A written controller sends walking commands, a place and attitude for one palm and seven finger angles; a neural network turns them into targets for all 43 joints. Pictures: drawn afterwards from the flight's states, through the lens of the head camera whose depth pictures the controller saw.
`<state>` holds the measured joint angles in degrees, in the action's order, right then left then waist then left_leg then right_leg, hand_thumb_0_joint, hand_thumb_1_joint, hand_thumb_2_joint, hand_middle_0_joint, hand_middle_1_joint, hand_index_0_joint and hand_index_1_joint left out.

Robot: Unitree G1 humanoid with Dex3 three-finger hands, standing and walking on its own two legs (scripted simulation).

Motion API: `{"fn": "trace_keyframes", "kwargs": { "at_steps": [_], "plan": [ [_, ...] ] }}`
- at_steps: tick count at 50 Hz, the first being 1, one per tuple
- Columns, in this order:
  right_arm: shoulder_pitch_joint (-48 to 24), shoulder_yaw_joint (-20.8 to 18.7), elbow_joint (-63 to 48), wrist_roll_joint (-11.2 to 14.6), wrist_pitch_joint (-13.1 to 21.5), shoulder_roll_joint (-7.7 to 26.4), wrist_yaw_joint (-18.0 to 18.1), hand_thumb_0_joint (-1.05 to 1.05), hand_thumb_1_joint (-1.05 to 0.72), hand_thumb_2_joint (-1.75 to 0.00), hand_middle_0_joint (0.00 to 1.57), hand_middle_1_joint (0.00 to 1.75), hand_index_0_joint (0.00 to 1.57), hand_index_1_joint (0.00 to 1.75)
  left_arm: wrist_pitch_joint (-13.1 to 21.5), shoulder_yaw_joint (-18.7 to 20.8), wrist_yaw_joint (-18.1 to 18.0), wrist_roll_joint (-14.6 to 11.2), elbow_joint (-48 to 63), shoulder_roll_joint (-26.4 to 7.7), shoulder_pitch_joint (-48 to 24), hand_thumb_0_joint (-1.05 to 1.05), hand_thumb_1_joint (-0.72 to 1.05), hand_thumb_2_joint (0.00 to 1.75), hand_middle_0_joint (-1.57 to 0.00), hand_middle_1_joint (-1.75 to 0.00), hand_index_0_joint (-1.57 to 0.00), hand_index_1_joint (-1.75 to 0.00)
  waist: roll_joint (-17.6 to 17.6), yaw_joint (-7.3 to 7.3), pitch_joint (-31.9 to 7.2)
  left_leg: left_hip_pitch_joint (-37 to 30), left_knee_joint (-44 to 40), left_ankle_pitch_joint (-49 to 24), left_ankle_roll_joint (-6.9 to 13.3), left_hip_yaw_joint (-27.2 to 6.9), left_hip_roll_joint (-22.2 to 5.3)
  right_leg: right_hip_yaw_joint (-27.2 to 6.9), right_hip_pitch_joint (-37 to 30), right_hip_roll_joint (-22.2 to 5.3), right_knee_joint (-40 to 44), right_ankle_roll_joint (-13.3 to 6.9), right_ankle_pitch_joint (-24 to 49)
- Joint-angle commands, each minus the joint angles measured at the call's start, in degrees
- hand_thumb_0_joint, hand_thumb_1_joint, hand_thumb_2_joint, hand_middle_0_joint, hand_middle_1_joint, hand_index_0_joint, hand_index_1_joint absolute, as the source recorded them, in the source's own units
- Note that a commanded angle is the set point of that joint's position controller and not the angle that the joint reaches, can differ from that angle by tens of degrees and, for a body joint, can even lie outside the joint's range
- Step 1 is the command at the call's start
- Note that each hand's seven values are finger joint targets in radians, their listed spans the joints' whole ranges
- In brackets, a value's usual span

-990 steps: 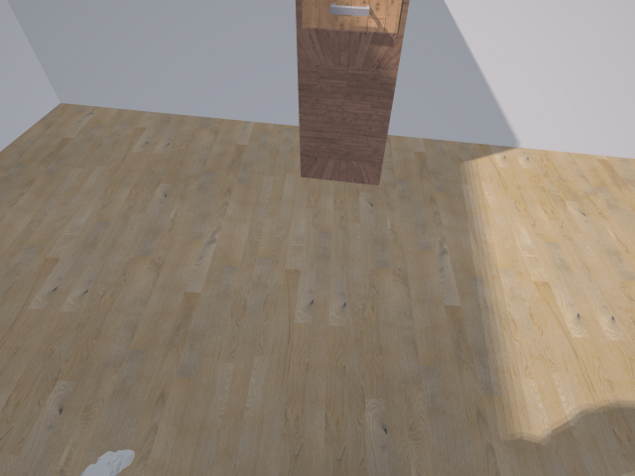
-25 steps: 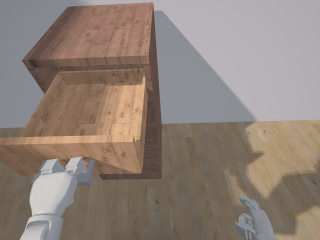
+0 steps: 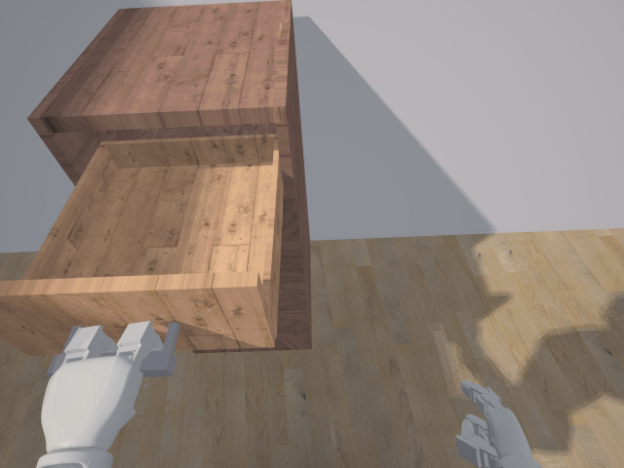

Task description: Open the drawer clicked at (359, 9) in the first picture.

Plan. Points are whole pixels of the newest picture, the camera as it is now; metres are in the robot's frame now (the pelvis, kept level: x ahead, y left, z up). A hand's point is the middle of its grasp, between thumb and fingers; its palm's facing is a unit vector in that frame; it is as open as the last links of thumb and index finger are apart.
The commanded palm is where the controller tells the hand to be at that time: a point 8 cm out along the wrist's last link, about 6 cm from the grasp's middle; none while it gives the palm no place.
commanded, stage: open the thumb to release the handle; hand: left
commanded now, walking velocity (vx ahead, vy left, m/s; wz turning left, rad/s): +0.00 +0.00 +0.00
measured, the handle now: (119, 348) +0.23 +0.26 +0.05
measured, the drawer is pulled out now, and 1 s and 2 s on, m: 0.30 0.29 0.29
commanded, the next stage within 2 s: lift the hand off the handle in 0.46 s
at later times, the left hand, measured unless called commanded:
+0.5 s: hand (109, 402) +0.18 +0.26 +0.03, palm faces +0.03 -0.06 -1.00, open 12.7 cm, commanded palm +0.15 +0.26 +0.08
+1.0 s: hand (118, 385) +0.19 +0.25 +0.04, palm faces +0.03 -0.05 -1.00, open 13.4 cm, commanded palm +0.17 +0.24 +0.10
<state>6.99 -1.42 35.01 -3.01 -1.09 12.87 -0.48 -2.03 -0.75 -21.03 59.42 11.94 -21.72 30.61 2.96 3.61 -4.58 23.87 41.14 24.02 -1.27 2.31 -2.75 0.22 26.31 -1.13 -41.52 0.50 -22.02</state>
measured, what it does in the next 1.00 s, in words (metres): stands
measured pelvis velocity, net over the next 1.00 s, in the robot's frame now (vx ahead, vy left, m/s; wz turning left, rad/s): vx -0.03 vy -0.01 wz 0.04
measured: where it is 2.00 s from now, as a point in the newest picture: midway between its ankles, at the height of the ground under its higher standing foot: outside the picture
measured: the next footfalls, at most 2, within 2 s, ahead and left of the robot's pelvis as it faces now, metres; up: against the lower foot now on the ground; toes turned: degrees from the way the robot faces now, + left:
none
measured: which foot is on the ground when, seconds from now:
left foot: down 0.00-1.00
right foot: down 0.00-1.00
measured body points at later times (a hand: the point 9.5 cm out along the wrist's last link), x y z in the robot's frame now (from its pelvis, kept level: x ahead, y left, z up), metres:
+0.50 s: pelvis -0.01 -0.01 +0.00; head +0.01 -0.03 +0.45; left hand +0.17 +0.26 +0.08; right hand +0.21 -0.21 -0.10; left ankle -0.04 +0.13 -0.71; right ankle -0.01 -0.13 -0.71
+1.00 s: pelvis -0.03 -0.01 +0.01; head -0.01 -0.04 +0.45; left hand +0.19 +0.25 +0.09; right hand +0.18 -0.22 -0.11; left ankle -0.04 +0.13 -0.71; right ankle -0.01 -0.13 -0.71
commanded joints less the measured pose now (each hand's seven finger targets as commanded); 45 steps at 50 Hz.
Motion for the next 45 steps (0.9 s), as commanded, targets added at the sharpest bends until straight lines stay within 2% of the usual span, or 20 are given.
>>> {"fn": "trace_keyframes", "kwargs": {
  "at_steps": [1, 5, 8, 11, 15, 18, 20, 23, 26, 27, 28, 32, 33, 34, 35, 37, 39, 40, 43, 45],
  "plan": [
    [-7.04, -1.88, -7.71, 0.04, 2.66, 5.21, 1.59, 0.00, -0.90, -0.90, 0.20, 0.30, 0.20, 0.30, -0.04, 9.29, -4.88, 1.67, 5.81, -10.03, -8.55, 0.00, 0.69, 0.81, -0.38, -1.33, -0.38, -1.33, -0.32, 1.05, -8.49, -4.84, -3.53, -21.03, 1.46, -1.24, 3.38, 1.81, -2.66, 3.04, 3.71, -2.42, 18.07],
    [-6.97, -2.42, -7.57, 0.70, 2.79, 5.58, 2.30, 0.00, -0.90, -0.90, 0.20, 0.30, 0.20, 0.30, -0.96, 7.09, -3.75, -1.09, 8.21, -8.26, -7.53, 0.00, 0.41, 0.69, -0.36, -1.30, -0.36, -1.30, 0.48, 1.14, -14.96, -7.41, -3.38, -27.28, 1.35, -1.05, 3.47, 1.86, -7.29, 2.74, 3.75, -2.09, 24.01],
    [-7.83, -2.02, -7.09, 0.66, 2.83, 5.78, 2.60, 0.00, -0.90, -0.90, 0.20, 0.30, 0.20, 0.30, -1.83, 4.09, -1.62, -1.35, 7.12, -6.61, -7.30, 0.00, 0.20, 0.60, -0.35, -1.27, -0.35, -1.27, -2.20, 0.68, -11.94, -6.43, -3.55, -27.20, 1.86, -1.06, 3.45, 2.25, -6.71, 2.57, 4.21, -1.52, 24.89],
    [-8.51, -1.43, -7.06, 0.40, 2.40, 5.77, 2.77, 0.00, -0.90, -0.90, 0.20, 0.30, 0.20, 0.30, -1.54, 5.14, -0.65, -0.54, 6.40, -8.65, -9.49, 0.00, -0.01, 0.51, -0.33, -1.25, -0.33, -1.25, -3.36, 0.93, -9.01, -5.17, -4.50, -24.21, 1.87, -1.21, 3.50, 2.36, -6.27, 2.48, 4.79, -1.59, 22.27],
    [-8.56, -1.17, -7.17, 0.10, 2.10, 5.44, 2.83, 0.00, -0.90, -0.90, 0.20, 0.30, 0.20, 0.30, -0.34, 7.47, -0.54, 0.59, 6.45, -11.18, -9.92, 0.00, -0.29, 0.39, -0.32, -1.22, -0.32, -1.22, -2.35, 2.10, -9.35, -5.31, -4.93, -23.43, 1.69, -1.04, 3.75, 1.81, -7.23, 2.37, 5.20, -1.99, 21.81],
    [-8.58, -1.23, -7.19, 0.29, 2.22, 5.03, 2.77, 0.00, -0.90, -0.90, 0.20, 0.30, 0.20, 0.30, 0.22, 6.54, -0.63, 0.16, 6.40, -9.19, -8.38, 0.00, -0.50, 0.30, -0.30, -1.20, -0.30, -1.20, -1.50, 2.11, -9.79, -5.76, -4.79, -22.91, 1.67, -0.60, 3.94, 1.84, -7.25, 2.36, 5.30, -1.88, 21.90],
    [-8.49, -1.39, -6.90, 0.45, 2.08, 5.32, 2.78, 0.00, -0.90, -0.90, 0.20, 0.30, 0.20, 0.30, 0.28, 6.88, -0.55, -0.53, 6.28, -9.55, -10.00, 0.00, -0.50, 0.30, -0.30, -1.20, -0.30, -1.20, -0.90, 1.57, -9.65, -5.88, -5.28, -22.47, 1.46, -0.76, 3.87, 1.74, -7.52, 2.42, 5.92, -1.99, 21.16],
    [-9.08, -1.14, -6.48, 0.39, 2.23, 5.35, 3.42, 0.00, -0.90, -0.90, 0.20, 0.30, 0.20, 0.30, 0.47, 7.00, -0.45, -0.43, 3.52, -10.27, -13.41, 0.00, -0.50, 0.30, -0.30, -1.20, -0.30, -1.20, -1.71, 1.09, -6.21, -4.34, -5.66, -17.58, 1.74, -0.73, 4.28, 1.84, -5.65, 2.38, 6.80, -1.69, 17.18],
    [-8.97, -1.18, -6.17, 0.38, 2.55, 5.24, 3.73, 0.00, -0.90, -0.90, 0.20, 0.30, 0.20, 0.30, 1.09, 7.71, -0.39, -0.26, 2.03, -11.18, -14.92, 0.00, -0.50, 0.30, -0.30, -1.20, -0.30, -1.20, -1.44, 1.51, -7.24, -4.70, -6.05, -16.28, 1.75, -0.56, 4.37, 1.54, -6.02, 2.19, 7.42, -1.72, 15.44],
    [-8.97, -1.22, -6.44, 0.55, 2.67, 5.15, 3.81, 0.00, -0.90, -0.90, 0.20, 0.30, 0.20, 0.30, 1.14, 7.24, -0.34, -0.64, 2.40, -10.55, -14.99, 0.00, -0.50, 0.30, -0.30, -1.20, -0.30, -1.20, -1.47, 1.54, -7.73, -4.80, -6.04, -16.35, 1.85, -0.61, 4.45, 1.67, -6.26, 2.15, 7.38, -1.73, 15.68],
    [-8.79, -1.23, -6.41, 0.50, 2.90, 5.01, 3.56, 0.00, -0.90, -0.90, 0.20, 0.30, 0.20, 0.30, 1.15, 3.79, -0.09, -0.61, 2.12, -7.23, -15.18, 0.00, -0.50, 0.30, -0.30, -1.20, -0.30, -1.20, -1.43, 0.96, -7.87, -4.96, -5.97, -16.72, 1.76, -0.67, 4.45, 1.98, -5.72, 2.33, 7.15, -1.74, 15.72],
    [-8.56, -1.49, -6.30, 0.42, 3.34, 5.30, 3.66, 0.00, -0.90, -0.90, 0.20, 0.30, 0.20, 0.30, 1.64, 4.01, -0.39, -0.23, 3.11, -8.54, -17.91, 0.00, -0.50, 0.30, -0.30, -1.20, -0.30, -1.20, -0.51, 1.10, -9.53, -5.53, -6.03, -17.39, 1.74, -0.81, 4.38, 2.03, -5.96, 2.24, 6.95, -1.87, 15.64],
    [-8.64, -1.45, -5.80, 0.51, 3.16, 5.23, 3.70, 0.00, -0.90, -0.90, 0.20, 0.30, 0.20, 0.30, 1.17, 4.51, -0.53, 0.26, 0.67, -9.03, -18.02, 0.00, -0.50, 0.30, -0.30, -1.20, -0.30, -1.20, -1.72, 1.04, -8.17, -4.72, -6.26, -16.66, 1.67, -0.74, 4.41, 2.17, -5.58, 2.39, 7.18, -1.88, 14.83],
    [-8.65, -1.29, -5.90, 0.47, 3.19, 5.35, 3.73, 0.00, -0.90, -0.90, 0.20, 0.30, 0.20, 0.30, 1.04, 2.85, -0.42, 0.54, 0.62, -7.83, -20.20, 0.00, -0.50, 0.30, -0.30, -1.20, -0.30, -1.20, -2.09, 0.63, -7.98, -4.54, -6.21, -15.80, 1.82, -0.77, 4.49, 2.07, -4.94, 2.24, 7.34, -1.73, 14.20],
    [-8.33, -1.33, -5.56, 0.49, 3.16, 5.50, 3.86, 0.00, -0.90, -0.90, 0.20, 0.30, 0.20, 0.30, 0.98, 4.49, -0.58, 0.89, -0.69, -9.75, -22.04, 0.00, -0.50, 0.30, -0.30, -1.20, -0.30, -1.20, -3.01, 0.41, -7.34, -4.09, -6.55, -15.12, 1.68, -0.94, 4.33, 2.04, -4.81, 2.38, 7.60, -1.84, 12.93],
    [-8.61, -1.29, -5.49, 0.64, 3.12, 5.35, 4.00, 0.00, -0.90, -0.90, 0.20, 0.30, 0.20, 0.30, 0.69, 4.84, -0.72, 1.08, -1.87, -10.17, -22.17, 0.00, -0.50, 0.30, -0.30, -1.20, -0.30, -1.20, -1.73, 1.29, -7.39, -3.94, -7.04, -14.12, 1.73, -0.68, 4.56, 1.97, -5.39, 2.32, 7.73, -1.94, 12.16],
    [-8.56, -1.45, -5.28, 0.82, 3.11, 5.14, 4.08, 0.00, -0.90, -0.90, 0.20, 0.30, 0.20, 0.30, 0.28, 4.12, -0.86, 1.21, -2.27, -9.41, -23.30, 0.00, -0.50, 0.30, -0.30, -1.20, -0.30, -1.20, -1.06, 1.21, -8.30, -4.59, -7.06, -14.78, 1.74, -0.54, 4.57, 2.04, -5.52, 2.34, 7.73, -2.02, 12.72],
    [-8.32, -1.33, -5.06, 0.89, 3.03, 5.45, 4.25, 0.00, -0.90, -0.90, 0.20, 0.30, 0.20, 0.30, -0.04, 3.67, -0.72, 1.06, -2.73, -9.36, -25.23, 0.00, -0.50, 0.30, -0.30, -1.20, -0.30, -1.20, -2.16, 0.71, -8.85, -4.83, -7.14, -14.86, 1.72, -0.70, 4.57, 1.92, -5.82, 2.39, 8.05, -1.94, 12.72],
    [-8.29, -1.32, -4.70, 1.19, 3.50, 5.38, 4.55, 0.00, -0.90, -0.90, 0.20, 0.30, 0.20, 0.30, -0.09, 1.93, -0.37, 0.67, -4.41, -8.44, -29.13, 0.00, -0.50, 0.30, -0.30, -1.20, -0.30, -1.20, -1.72, 0.31, -7.32, -4.50, -7.71, -12.38, 1.95, -0.60, 4.69, 2.05, -4.73, 2.19, 8.69, -1.74, 10.13],
    [-8.40, -1.37, -4.66, 1.18, 3.41, 5.62, 5.02, 0.00, -0.90, -0.90, 0.20, 0.30, 0.20, 0.30, -0.10, 5.29, -0.16, 0.12, -2.38, -12.38, -29.81, 0.00, -0.50, 0.30, -0.30, -1.20, -0.30, -1.20, -1.51, 1.24, -10.26, -5.84, -8.26, -13.91, 1.93, -0.59, 4.79, 1.58, -7.77, 2.11, 9.21, -1.83, 11.61]
  ]
}}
